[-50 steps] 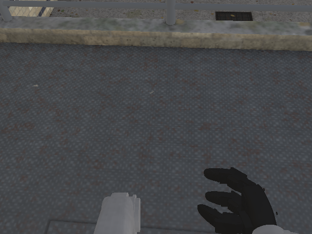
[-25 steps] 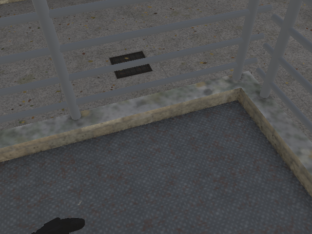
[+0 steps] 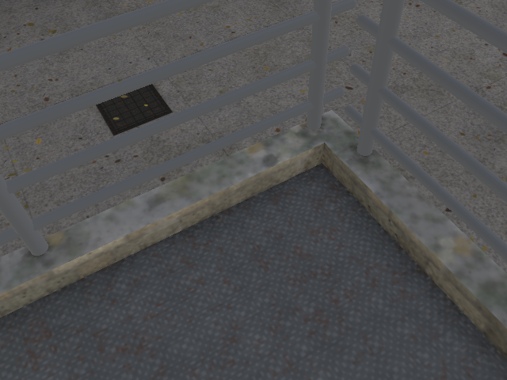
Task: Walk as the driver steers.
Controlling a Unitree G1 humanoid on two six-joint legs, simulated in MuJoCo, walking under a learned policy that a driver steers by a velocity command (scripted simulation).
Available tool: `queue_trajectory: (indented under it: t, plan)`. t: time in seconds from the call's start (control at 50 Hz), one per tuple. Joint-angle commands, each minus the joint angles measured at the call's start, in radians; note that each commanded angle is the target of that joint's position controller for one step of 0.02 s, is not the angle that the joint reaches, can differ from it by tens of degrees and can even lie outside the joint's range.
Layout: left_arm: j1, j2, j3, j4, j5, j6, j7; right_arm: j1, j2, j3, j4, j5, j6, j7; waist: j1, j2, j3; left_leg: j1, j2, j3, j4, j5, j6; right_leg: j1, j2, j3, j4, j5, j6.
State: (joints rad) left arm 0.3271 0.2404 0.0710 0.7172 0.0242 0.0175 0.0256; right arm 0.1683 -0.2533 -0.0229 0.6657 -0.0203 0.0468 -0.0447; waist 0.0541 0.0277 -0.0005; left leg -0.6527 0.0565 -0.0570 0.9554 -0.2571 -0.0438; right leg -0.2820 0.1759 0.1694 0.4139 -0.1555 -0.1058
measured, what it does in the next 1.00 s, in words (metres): walks ahead: left foot, then right foot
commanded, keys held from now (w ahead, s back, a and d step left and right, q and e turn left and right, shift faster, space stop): no key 0.02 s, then w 0.40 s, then no key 0.58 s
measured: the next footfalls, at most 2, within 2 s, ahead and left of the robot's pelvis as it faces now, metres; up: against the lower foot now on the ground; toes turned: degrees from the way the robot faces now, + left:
left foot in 0.18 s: +0.12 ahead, +0.14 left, +0.00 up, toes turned -3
right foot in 0.62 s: +0.35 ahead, -0.06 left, +0.00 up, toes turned -4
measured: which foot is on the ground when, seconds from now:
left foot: up 0.00-0.16, down 0.18-0.62, up 0.64-0.96, down 0.98-1.00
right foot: down 0.00-0.20, up 0.22-0.60, down 0.62-1.00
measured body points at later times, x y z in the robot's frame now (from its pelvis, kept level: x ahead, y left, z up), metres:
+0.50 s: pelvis +0.16 +0.05 +0.01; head +0.19 +0.07 +0.46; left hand +0.32 +0.29 -0.12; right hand +0.14 -0.21 -0.11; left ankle +0.08 +0.15 -0.74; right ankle +0.25 -0.10 -0.70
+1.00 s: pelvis +0.28 +0.04 +0.00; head +0.28 +0.04 +0.45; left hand +0.32 +0.27 -0.15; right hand +0.35 -0.20 -0.14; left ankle +0.31 +0.15 -0.74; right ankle +0.31 -0.06 -0.74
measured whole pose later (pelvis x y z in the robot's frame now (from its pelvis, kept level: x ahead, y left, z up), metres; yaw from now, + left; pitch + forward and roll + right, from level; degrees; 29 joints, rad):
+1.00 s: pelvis +0.28 +0.04 +0.00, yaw -2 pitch -1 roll -1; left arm 0.34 0.18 0.01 0.90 0.01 -0.01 0.03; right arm 0.26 -0.18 -0.02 0.89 -0.03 0.01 -0.03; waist 0.01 0.01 0.01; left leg -0.26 0.02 -0.02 0.49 -0.23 0.03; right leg -0.25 0.05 -0.06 0.44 -0.18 -0.05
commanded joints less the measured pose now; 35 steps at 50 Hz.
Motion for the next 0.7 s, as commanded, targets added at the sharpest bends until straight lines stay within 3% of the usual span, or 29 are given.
queue_trajectory:
  t: [0.02,0.1,0.12,0.16,0.18,0.2,0.22,0.24,0.26,0.28,0.32,0.34,0.36,0.4,0.44,0.5,0.54,0.56,0.58,0.6,0.62,0.64,0.66,0.68,0.7]
  plan:
    - [0.046,0.122,0.023,-0.038,0.007,0.003,0.000,-0.035,-0.058,-0.012,-0.084,0.004,-0.013,0.011,0.007,-0.124,-0.072,0.032,-0.004,0.012,-0.100,0.006,0.010,0.131,-0.273,0.209,-0.066,0.330,-0.066]
    - [0.058,0.127,0.019,-0.026,0.016,0.004,-0.022,-0.050,-0.075,-0.011,-0.096,0.005,-0.035,0.026,0.019,-0.133,-0.017,0.162,-0.028,0.029,-0.256,-0.066,0.037,0.038,-0.278,0.320,-0.149,-0.331,-0.127]
    - [0.046,0.133,0.019,-0.026,0.016,0.001,-0.026,-0.033,-0.077,-0.012,-0.093,0.006,-0.043,0.028,0.007,-0.135,0.007,0.207,-0.039,0.038,-0.312,-0.088,0.050,0.009,-0.277,0.334,-0.145,-0.389,-0.127]
    - [0.011,0.141,0.025,-0.030,0.006,-0.019,-0.032,0.075,-0.070,-0.012,-0.062,-0.003,-0.071,0.031,-0.053,-0.070,-0.001,0.443,-0.060,0.064,-0.480,-0.065,0.080,-0.098,-0.227,0.300,-0.075,-0.408,-0.090]
    - [0.017,0.098,0.012,-0.030,0.005,-0.040,-0.032,0.147,-0.096,-0.019,-0.051,-0.012,-0.088,0.022,-0.075,-0.001,-0.022,0.582,0.025,-0.042,-0.532,-0.133,0.109,-0.179,-0.185,0.264,0.024,-0.416,-0.057]
    - [0.036,0.050,-0.001,-0.034,-0.021,-0.050,-0.036,0.209,-0.176,-0.037,-0.039,-0.010,-0.089,0.017,-0.081,0.143,-0.033,0.679,0.188,-0.303,-0.648,-0.353,0.177,-0.307,-0.081,0.098,0.206,-0.446,-0.019]
    - [-0.019,0.103,0.009,-0.042,-0.002,-0.057,-0.043,0.292,-0.233,-0.063,-0.009,-0.003,-0.085,0.020,-0.117,0.221,0.042,0.664,0.308,-0.572,-0.782,-0.501,0.270,-0.439,-0.024,-0.066,0.381,-0.426,-0.013]
    - [-0.053,0.141,0.020,-0.046,0.024,-0.063,-0.050,0.303,-0.197,-0.060,0.004,0.013,-0.087,0.027,-0.095,0.140,0.106,0.633,0.332,-0.615,-0.807,-0.526,0.298,-0.489,-0.092,-0.081,0.483,-0.385,0.000]
    - [-0.065,0.127,0.020,-0.032,0.025,-0.066,-0.060,0.275,-0.165,-0.054,0.002,0.019,-0.095,0.032,-0.073,0.080,0.130,0.591,0.290,-0.539,-0.811,-0.480,0.286,-0.466,-0.130,-0.080,0.509,-0.312,0.012]
    - [-0.061,0.115,0.016,-0.016,0.018,-0.065,-0.070,0.238,-0.146,-0.052,-0.001,0.018,-0.101,0.033,-0.056,0.077,0.109,0.575,0.244,-0.451,-0.813,-0.413,0.257,-0.427,-0.148,-0.092,0.516,-0.254,0.019]
    - [-0.051,0.091,0.010,0.010,0.023,-0.059,-0.089,0.226,-0.115,-0.043,0.014,0.020,-0.114,0.024,-0.038,0.104,0.081,0.559,0.182,-0.331,-0.830,-0.260,0.229,-0.381,-0.163,-0.117,0.528,-0.164,0.033]
    - [-0.071,0.073,0.004,0.008,0.029,-0.058,-0.098,0.238,-0.118,-0.044,0.019,0.014,-0.125,0.028,-0.046,0.099,0.067,0.558,0.154,-0.273,-0.831,-0.151,0.229,-0.372,-0.164,-0.139,0.519,-0.124,0.049]
    - [-0.096,0.072,0.002,0.007,0.030,-0.058,-0.101,0.247,-0.122,-0.048,0.032,0.018,-0.130,0.029,-0.048,0.100,0.063,0.580,0.145,-0.233,-0.830,-0.069,0.230,-0.392,-0.172,-0.150,0.514,-0.091,0.063]
    - [-0.145,0.045,-0.011,0.004,0.029,-0.055,-0.103,0.292,-0.080,-0.040,0.054,0.025,-0.130,0.040,-0.070,0.088,0.046,0.641,0.133,-0.174,-0.811,0.091,0.239,-0.433,-0.186,-0.173,0.479,-0.051,0.084]
    - [-0.220,0.038,-0.019,-0.017,0.032,-0.060,-0.112,0.317,-0.087,-0.043,0.078,0.022,-0.139,0.053,-0.091,0.125,0.067,0.609,0.099,-0.086,-0.785,0.320,0.222,-0.393,-0.189,-0.208,0.388,0.013,0.090]
    - [-0.261,0.009,-0.040,-0.027,0.030,-0.069,-0.107,0.304,-0.107,-0.044,0.086,0.006,-0.147,0.053,-0.097,0.105,0.024,0.567,0.101,-0.018,-0.668,0.738,0.214,-0.245,-0.156,-0.250,0.252,0.025,0.086]
    - [-0.258,0.024,-0.041,-0.025,0.015,-0.082,-0.090,0.305,-0.147,-0.055,0.105,-0.001,-0.145,0.050,-0.103,0.099,-0.007,0.568,0.105,-0.019,-0.636,0.829,0.191,-0.145,-0.134,-0.266,0.197,0.066,0.064]
    - [-0.226,0.045,-0.036,-0.015,0.020,-0.086,-0.083,0.282,-0.151,-0.056,0.104,0.000,-0.147,0.052,-0.081,0.114,-0.012,0.571,0.102,-0.022,-0.596,0.882,0.175,-0.095,-0.128,-0.251,0.169,0.064,0.049]
    - [-0.162,0.061,-0.028,0.009,0.006,-0.089,-0.064,0.295,-0.134,-0.050,0.115,0.010,-0.147,0.050,-0.058,0.098,-0.036,0.593,0.087,-0.014,-0.526,0.914,0.166,-0.013,-0.108,-0.255,0.106,0.087,0.043]
    - [-0.078,0.075,-0.024,0.036,0.013,-0.099,-0.051,0.283,-0.111,-0.040,0.122,0.027,-0.145,0.050,-0.008,0.074,-0.061,0.573,0.060,0.002,-0.411,0.853,0.148,0.098,-0.115,-0.246,0.002,0.174,0.027]
    - [0.024,0.111,-0.013,0.058,0.035,-0.113,-0.041,0.278,-0.086,-0.029,0.111,0.030,-0.145,0.049,0.035,0.030,-0.120,0.455,0.025,0.014,-0.268,0.545,0.129,0.281,-0.239,-0.150,0.001,0.295,0.006]
    - [0.131,0.227,0.009,0.060,0.043,-0.110,-0.029,0.383,0.024,-0.002,0.078,0.039,-0.133,0.044,-0.001,-0.239,-0.269,0.251,-0.076,0.081,0.069,-0.188,0.088,0.532,-0.608,0.213,0.098,0.838,-0.124]
    - [0.144,0.200,0.013,0.071,-0.025,-0.092,-0.023,0.482,-0.024,-0.017,0.138,0.046,-0.100,0.031,0.003,-0.261,-0.365,0.230,-0.130,0.012,0.247,-0.364,0.086,0.481,-0.650,0.343,0.044,0.941,-0.248]
    - [0.056,0.128,-0.004,0.047,-0.037,-0.082,-0.022,0.406,-0.070,-0.027,0.148,0.025,-0.084,0.033,-0.014,-0.135,-0.261,0.193,-0.085,-0.033,0.284,-0.309,0.088,0.379,-0.583,0.225,0.005,0.826,-0.230]
    - [-0.017,0.071,-0.025,0.035,-0.030,-0.084,-0.020,0.306,-0.062,-0.026,0.129,0.011,-0.084,0.040,-0.022,-0.127,-0.163,0.157,-0.061,-0.021,0.239,-0.272,0.093,0.294,-0.530,0.141,-0.034,0.771,-0.200]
